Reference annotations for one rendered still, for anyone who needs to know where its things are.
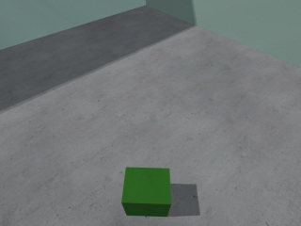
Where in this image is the carton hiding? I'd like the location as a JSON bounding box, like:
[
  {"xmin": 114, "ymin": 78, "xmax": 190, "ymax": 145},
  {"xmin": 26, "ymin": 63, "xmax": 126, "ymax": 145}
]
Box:
[{"xmin": 121, "ymin": 167, "xmax": 171, "ymax": 217}]

